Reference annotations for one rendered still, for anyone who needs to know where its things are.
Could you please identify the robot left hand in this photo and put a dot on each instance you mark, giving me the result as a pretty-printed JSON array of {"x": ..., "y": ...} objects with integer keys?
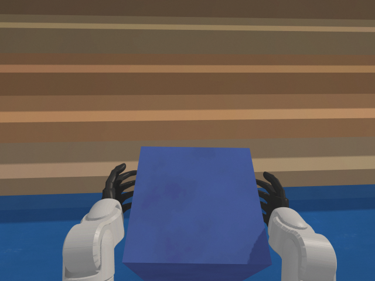
[{"x": 114, "y": 188}]

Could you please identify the carton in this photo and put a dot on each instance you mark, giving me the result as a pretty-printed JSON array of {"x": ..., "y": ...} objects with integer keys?
[{"x": 195, "y": 216}]

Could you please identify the left robot forearm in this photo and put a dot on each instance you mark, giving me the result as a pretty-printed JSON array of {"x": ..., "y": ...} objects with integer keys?
[{"x": 88, "y": 249}]

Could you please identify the robot right hand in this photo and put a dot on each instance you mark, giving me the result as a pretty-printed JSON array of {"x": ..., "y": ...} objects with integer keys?
[{"x": 276, "y": 197}]

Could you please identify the right robot forearm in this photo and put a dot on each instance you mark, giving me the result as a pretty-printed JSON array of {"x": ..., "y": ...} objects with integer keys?
[{"x": 306, "y": 256}]

